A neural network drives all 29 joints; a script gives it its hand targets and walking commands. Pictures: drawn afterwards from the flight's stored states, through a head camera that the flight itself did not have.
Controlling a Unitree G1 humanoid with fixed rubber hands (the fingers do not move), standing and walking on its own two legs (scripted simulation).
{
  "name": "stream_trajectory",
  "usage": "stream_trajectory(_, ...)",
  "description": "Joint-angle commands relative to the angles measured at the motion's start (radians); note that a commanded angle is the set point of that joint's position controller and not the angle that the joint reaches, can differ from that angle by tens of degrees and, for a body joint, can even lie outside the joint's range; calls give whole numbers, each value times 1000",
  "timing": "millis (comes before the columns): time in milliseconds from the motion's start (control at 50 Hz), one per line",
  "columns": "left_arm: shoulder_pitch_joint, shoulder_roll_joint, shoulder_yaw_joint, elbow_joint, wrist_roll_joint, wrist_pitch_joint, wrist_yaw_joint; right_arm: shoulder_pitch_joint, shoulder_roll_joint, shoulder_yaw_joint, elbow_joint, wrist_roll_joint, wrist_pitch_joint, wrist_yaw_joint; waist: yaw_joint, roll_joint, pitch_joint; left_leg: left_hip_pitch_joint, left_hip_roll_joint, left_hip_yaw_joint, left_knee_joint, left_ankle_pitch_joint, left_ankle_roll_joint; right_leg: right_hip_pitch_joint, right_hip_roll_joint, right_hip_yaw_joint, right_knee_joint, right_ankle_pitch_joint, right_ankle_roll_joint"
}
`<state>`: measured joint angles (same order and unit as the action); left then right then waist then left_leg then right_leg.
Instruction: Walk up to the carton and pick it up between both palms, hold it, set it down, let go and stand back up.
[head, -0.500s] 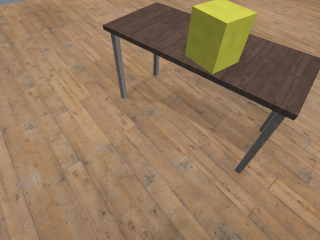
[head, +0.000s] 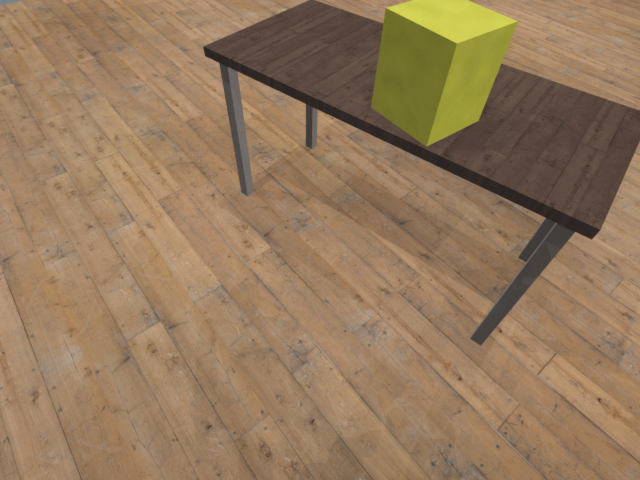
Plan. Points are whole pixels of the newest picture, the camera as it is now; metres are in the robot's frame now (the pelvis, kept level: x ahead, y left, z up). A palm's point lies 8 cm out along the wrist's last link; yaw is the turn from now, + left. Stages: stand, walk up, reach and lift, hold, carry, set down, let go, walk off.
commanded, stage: stand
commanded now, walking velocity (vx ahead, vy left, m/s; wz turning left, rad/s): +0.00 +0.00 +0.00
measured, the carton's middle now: (436, 69) +1.00 -0.29 +0.01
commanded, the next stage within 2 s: none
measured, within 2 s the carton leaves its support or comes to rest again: neither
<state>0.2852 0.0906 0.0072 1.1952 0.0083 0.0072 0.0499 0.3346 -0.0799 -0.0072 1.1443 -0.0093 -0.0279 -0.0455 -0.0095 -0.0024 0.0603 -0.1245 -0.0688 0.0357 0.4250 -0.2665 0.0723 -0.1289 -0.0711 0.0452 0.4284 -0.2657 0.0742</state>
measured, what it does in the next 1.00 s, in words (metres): stands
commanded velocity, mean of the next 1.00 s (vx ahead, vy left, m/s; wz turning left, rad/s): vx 0.00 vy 0.00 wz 0.00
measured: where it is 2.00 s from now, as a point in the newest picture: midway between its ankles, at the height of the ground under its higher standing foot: outside the picture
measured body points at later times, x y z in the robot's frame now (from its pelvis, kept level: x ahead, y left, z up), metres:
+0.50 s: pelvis +0.01 +0.00 +0.00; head +0.03 +0.00 +0.45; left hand -0.02 +0.20 -0.17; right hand -0.02 -0.19 -0.16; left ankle -0.02 +0.07 -0.74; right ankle -0.02 -0.17 -0.74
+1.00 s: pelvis +0.02 +0.00 +0.00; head +0.03 +0.00 +0.45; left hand -0.01 +0.20 -0.17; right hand -0.02 -0.19 -0.16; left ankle -0.02 +0.07 -0.74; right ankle -0.02 -0.17 -0.74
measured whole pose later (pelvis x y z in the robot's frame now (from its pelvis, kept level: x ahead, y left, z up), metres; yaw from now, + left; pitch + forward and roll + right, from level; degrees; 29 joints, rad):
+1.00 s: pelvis +0.02 +0.00 +0.00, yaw +0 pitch -2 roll +0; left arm 0.30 0.09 0.01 1.19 0.00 0.00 0.05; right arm 0.34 -0.09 -0.01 1.15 -0.01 -0.04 -0.05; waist -0.01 0.00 0.06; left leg -0.09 -0.07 0.03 0.42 -0.29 0.08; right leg -0.09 -0.08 0.04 0.42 -0.29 0.08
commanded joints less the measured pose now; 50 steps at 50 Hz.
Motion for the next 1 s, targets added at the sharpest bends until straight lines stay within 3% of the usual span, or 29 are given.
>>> stream_trajectory(0, 98, 84, 15, 0, -3, -4, 1, 101, -68, -10, -7, -2, -10, -1, 10, -10, 49, -19, 155, -144, -109, 268, -1, -54, -23, 3, -54, 151, -52)
stream_trajectory(80, 103, 63, 11, 7, -2, -5, 3, 117, -72, -12, -3, 1, -9, -1, 2, 24, 45, 1, 151, -133, -102, 310, -10, -58, -25, -1, -56, 154, -51)
stream_trajectory(140, 92, 81, 18, -1, -6, -7, 3, 105, -75, -11, -3, -3, -11, -2, 3, -4, 45, 20, 163, -143, -103, 330, -6, -66, -21, -5, -55, 147, -52)
stream_trajectory(220, 97, 59, 11, 2, 0, -7, 6, 111, -85, -14, -4, 2, -10, -4, -1, 28, 65, -4, 156, -127, -100, 352, -7, -55, -31, -2, -57, 157, -51)
stream_trajectory(240, 98, 61, 10, 4, 1, -5, 5, 108, -82, -14, -4, 1, -10, -3, 1, 3, 53, 12, 157, -129, -97, 352, -6, -59, -30, -5, -55, 163, -50)
stream_trajectory(380, 104, 71, 15, -3, -4, -7, 3, 103, -85, -14, -2, -2, -12, -2, 6, 0, 50, 24, 161, -129, -78, 427, -1, -55, -30, -5, -54, 187, -49)
stream_trajectory(420, 102, 58, 10, 2, -3, -6, 3, 117, -88, -16, 7, -2, -11, -3, 0, -13, 59, 19, 154, -123, -82, 409, -7, -47, -29, -11, -56, 181, -45)
stream_trajectory(480, 115, 72, 14, -1, -7, -5, 4, 127, -77, -11, 8, 0, -9, -3, 6, 13, 46, 24, 150, -119, -86, 381, -9, -43, -29, -9, -54, 166, -50)
stream_trajectory(520, 99, 70, 15, -3, -2, -5, 5, 109, -83, -12, 3, -2, -9, -4, -1, -8, 52, 15, 155, -129, -94, 367, -8, -43, -29, -9, -55, 167, -48)
stream_trajectory(600, 95, 56, 7, -5, -6, -5, 6, 115, -97, -16, 1, 3, -12, -4, -4, 12, 54, 33, 162, -133, -89, 449, -7, -55, -28, -17, -52, 168, -48)
stream_trajectory(640, 105, 63, 13, 10, -3, -4, 7, 118, -84, -14, 4, -1, -11, -5, -1, -15, 50, 39, 161, -131, -84, 395, -6, -56, -32, -14, -57, 161, -46)
stream_trajectory(660, 102, 51, 6, 1, -3, -3, 6, 112, -97, -16, 1, -4, -9, -6, 2, 16, 53, 26, 157, -130, -88, 395, -4, -45, -34, -12, -63, 163, -48)
stream_trajectory(820, 103, 70, 14, -2, -3, -4, 5, 115, -94, -16, 9, 2, -10, -6, 0, -19, 56, 29, 156, -131, -88, 409, -4, -42, -34, -12, -55, 186, -48)
stream_trajectory(860, 113, 75, 16, -1, -3, -4, 5, 117, -91, -12, 10, -1, -10, -5, 6, 17, 60, 27, 159, -136, -89, 413, -9, -40, -33, -11, -58, 178, -47)
stream_trajectory(900, 109, 48, 8, 2, -2, -5, 6, 108, -81, -13, 6, 2, -11, -4, 1, 10, 48, 36, 156, -128, -86, 411, -7, -39, -33, -12, -54, 193, -50)
stream_trajectory(920, 111, 62, 12, 4, -5, -7, 7, 117, -91, -14, 6, 1, -14, -3, 2, -8, 41, 35, 153, -130, -85, 422, -9, -32, -33, -12, -58, 182, -49)
stream_trajectory(980, 115, 52, 12, 4, -5, -7, 5, 132, -80, -11, 15, 2, -13, -7, 4, 17, 47, 46, 163, -132, -79, 503, -9, -40, -29, -21, -44, 182, -45)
